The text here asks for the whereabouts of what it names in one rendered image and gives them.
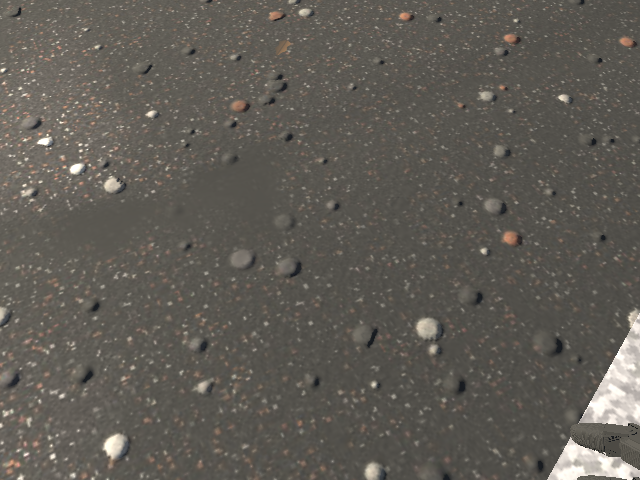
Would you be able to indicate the robot right hand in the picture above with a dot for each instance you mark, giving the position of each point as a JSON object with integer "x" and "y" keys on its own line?
{"x": 614, "y": 440}

